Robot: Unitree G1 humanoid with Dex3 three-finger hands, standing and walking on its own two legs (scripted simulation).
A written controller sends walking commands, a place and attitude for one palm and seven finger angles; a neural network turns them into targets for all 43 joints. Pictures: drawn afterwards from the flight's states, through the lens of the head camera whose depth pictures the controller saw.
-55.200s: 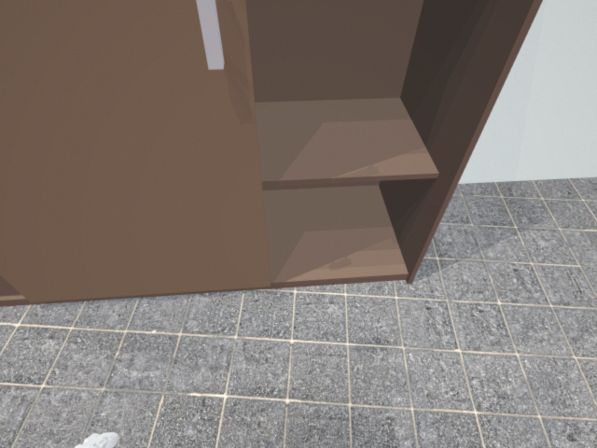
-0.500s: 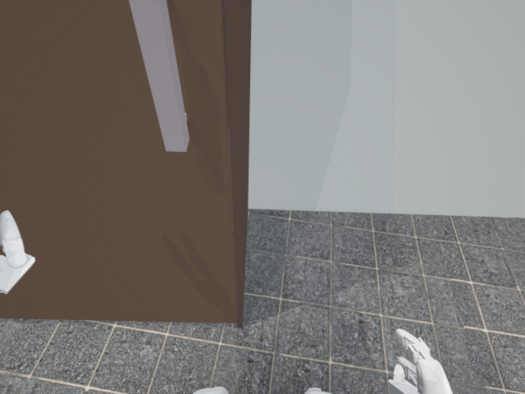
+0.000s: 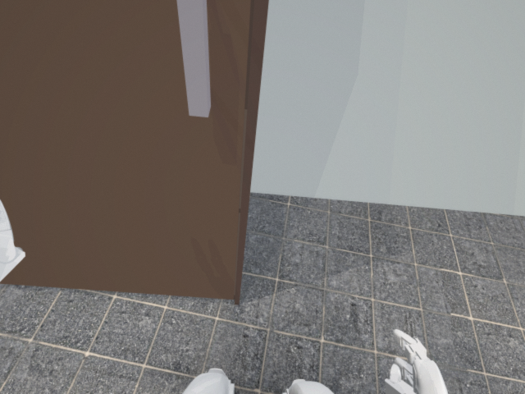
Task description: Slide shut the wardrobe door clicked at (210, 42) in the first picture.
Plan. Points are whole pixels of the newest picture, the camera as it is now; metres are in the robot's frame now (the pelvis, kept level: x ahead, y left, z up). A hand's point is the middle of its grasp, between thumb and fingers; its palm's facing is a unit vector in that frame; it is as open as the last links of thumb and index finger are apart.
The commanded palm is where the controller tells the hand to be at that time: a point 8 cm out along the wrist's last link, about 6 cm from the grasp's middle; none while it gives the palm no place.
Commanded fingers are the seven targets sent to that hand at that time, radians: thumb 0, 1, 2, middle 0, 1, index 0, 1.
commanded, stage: step back with the hand held close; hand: left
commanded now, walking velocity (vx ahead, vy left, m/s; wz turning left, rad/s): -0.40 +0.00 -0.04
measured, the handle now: (198, 39) +0.48 +0.14 +0.27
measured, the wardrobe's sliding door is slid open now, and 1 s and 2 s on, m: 0.00 0.00 0.00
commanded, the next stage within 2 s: stop stepping back and stand still in 0.12 s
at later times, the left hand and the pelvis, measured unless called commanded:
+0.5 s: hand (2, 358) +0.12 +0.23 +0.19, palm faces +0.26 -0.83 -0.50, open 7.4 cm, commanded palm +0.07 +0.28 +0.20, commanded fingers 0.00 0.90 0.90 -0.20 -0.30 -0.20 -0.30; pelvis -0.10 -0.01 +0.02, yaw -7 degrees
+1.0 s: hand out of the picture +0.09 +0.26 +0.19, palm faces +0.41 -0.83 -0.38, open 7.4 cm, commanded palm none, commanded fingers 0.00 0.90 0.90 -0.20 -0.30 -0.20 -0.30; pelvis -0.13 +0.02 +0.01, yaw -5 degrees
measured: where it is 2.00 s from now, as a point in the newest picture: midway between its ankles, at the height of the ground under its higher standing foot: outside the picture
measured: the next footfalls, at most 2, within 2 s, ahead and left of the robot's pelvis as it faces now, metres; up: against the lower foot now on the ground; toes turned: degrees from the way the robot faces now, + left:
right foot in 0.16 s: -0.08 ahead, -0.12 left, +0.00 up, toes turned +1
left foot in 0.26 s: +0.07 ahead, +0.06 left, +0.00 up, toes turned -6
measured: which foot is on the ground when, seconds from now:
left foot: down 0.00-0.16, up 0.18-0.24, down 0.26-0.46, up 0.48-0.64, down 0.66-1.00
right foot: up 0.00-0.14, down 0.16-1.00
